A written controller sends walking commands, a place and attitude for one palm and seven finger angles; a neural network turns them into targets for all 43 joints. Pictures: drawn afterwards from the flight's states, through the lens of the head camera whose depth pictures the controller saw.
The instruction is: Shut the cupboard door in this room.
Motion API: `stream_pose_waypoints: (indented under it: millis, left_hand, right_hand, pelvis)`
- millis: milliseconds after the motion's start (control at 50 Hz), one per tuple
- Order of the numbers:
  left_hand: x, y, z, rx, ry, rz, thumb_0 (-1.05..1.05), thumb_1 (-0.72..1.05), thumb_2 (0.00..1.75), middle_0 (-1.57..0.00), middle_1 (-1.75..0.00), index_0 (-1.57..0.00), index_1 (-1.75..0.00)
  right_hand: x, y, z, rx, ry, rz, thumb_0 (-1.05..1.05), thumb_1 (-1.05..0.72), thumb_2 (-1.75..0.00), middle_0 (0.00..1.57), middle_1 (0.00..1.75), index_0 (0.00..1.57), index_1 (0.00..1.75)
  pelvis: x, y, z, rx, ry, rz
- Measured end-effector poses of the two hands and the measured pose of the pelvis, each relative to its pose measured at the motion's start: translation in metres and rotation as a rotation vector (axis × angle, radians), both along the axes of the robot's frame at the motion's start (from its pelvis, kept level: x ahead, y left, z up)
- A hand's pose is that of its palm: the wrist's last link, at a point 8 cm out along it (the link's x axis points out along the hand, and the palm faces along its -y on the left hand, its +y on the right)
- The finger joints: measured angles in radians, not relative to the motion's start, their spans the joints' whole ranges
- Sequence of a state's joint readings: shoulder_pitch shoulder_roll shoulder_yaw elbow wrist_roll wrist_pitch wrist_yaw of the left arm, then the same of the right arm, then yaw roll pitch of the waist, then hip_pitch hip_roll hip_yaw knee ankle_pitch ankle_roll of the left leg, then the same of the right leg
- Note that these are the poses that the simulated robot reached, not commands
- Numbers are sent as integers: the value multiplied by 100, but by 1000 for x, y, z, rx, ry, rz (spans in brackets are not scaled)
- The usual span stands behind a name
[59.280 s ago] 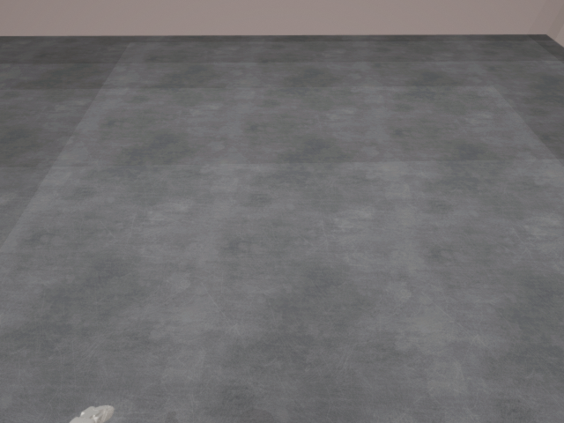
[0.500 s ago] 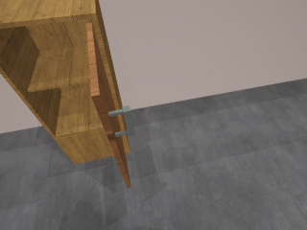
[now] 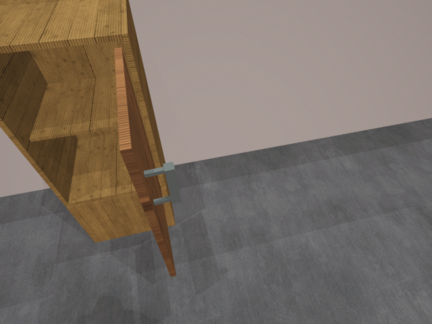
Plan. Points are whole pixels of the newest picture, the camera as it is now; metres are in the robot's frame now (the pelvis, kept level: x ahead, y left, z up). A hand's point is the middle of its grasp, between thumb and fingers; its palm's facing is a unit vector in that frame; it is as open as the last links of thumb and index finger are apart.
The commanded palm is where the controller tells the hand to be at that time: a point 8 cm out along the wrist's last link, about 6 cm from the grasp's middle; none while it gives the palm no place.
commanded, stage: look at it before walking up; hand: left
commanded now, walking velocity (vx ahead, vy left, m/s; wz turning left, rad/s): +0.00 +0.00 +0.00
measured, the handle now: (163, 186) +0.39 +0.14 +0.02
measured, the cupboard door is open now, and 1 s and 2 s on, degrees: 92 92 99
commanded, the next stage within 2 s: walk around to get in front in 0.56 s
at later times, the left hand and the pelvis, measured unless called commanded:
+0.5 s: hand out of the picture -0.01 +0.17 -0.17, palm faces +0.04 -0.98 -0.19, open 7.3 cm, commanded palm none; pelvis -0.01 +0.00 +0.00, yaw +0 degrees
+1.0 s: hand out of the picture +0.05 +0.19 -0.18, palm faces -0.09 -0.96 -0.27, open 7.4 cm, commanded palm none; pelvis -0.02 -0.01 -0.02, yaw -9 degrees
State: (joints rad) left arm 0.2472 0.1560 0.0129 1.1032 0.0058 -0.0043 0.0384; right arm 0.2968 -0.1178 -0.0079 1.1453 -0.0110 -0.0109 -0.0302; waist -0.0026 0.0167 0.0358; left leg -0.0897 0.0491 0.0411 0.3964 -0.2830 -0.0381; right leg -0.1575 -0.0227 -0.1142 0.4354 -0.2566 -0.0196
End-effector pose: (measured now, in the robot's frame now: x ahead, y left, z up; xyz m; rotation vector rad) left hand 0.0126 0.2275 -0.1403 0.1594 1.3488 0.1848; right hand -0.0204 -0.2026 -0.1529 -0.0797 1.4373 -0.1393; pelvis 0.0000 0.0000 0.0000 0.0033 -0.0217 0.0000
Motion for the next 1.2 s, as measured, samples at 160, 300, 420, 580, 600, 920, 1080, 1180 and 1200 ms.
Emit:
stream_pose_waypoints:
  millis: [160,300,420,580,600,920,1080,1180,1200]
  left_hand:
    - [-15,-3,0,-10,28,6,1,92,90,-20,-30,-20,-30]
    - [-29,-8,-2,-30,58,10,1,92,90,-20,-30,-20,-30]
    - [-33,-9,-3,-40,66,10,1,91,90,-20,-30,-20,-30]
    - [-23,-1,-2,-24,33,-1,1,91,90,-20,-30,-20,-30]
    - [-21,1,-1,-21,27,-3,1,91,90,-20,-30,-20,-30]
    - [18,16,-4,24,6,-97,1,90,90,-20,-30,-20,-30]
    - [56,-8,-1,84,-64,-183,1,90,90,-20,-30,-20,-30]
    - [61,-27,10,84,-44,-214,0,90,90,-20,-30,-20,-30]
    - [62,-31,13,81,-37,-225,0,90,90,-20,-30,-20,-30]
  right_hand:
    - [-5,3,1,3,-1,-4,1,-91,-90,20,29,20,30]
    - [-5,-1,3,-11,-7,-3,1,-91,-90,20,29,20,30]
    - [-2,-6,5,-27,-18,1,1,-91,-90,20,29,20,30]
    - [6,-14,7,-48,-44,8,1,-91,-90,20,29,20,30]
    - [7,-16,7,-51,-48,10,1,-91,-90,20,29,20,30]
    - [13,-28,-3,-71,-117,-81,1,-91,-90,20,29,20,30]
    - [3,-60,-32,-35,-103,-160,1,-90,-90,20,29,20,30]
    - [18,-86,-17,-58,-137,-180,1,-91,-90,20,29,20,30]
    - [22,-90,-13,-65,-153,-184,1,-91,-90,20,29,20,30]
  pelvis:
    - [-3,2,1,1,-2,-4]
    - [-6,3,1,0,-1,-7]
    - [-7,4,1,-1,0,-8]
    - [-8,4,2,0,-2,-8]
    - [-8,4,2,0,-2,-8]
    - [-17,1,-10,22,18,-114]
    - [-15,-28,-28,25,20,-195]
    - [-17,-39,-14,34,33,-244]
    - [-16,-41,-11,39,37,-256]
